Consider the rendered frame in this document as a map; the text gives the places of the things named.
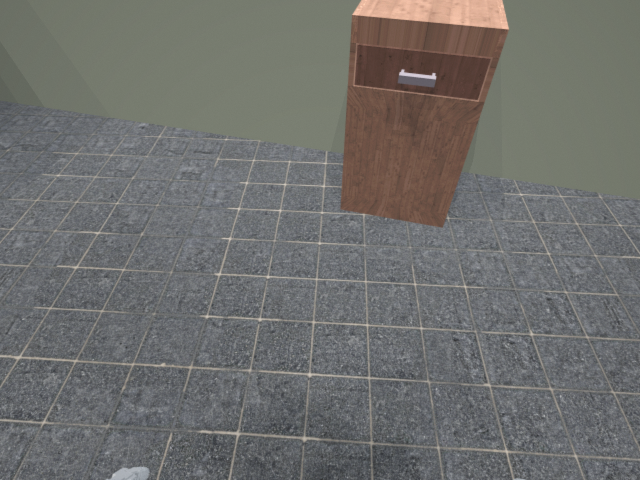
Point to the handle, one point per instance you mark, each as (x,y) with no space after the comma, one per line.
(417,79)

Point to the drawer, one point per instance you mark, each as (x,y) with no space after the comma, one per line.
(457,75)

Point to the cabinet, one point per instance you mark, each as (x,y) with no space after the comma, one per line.
(404,151)

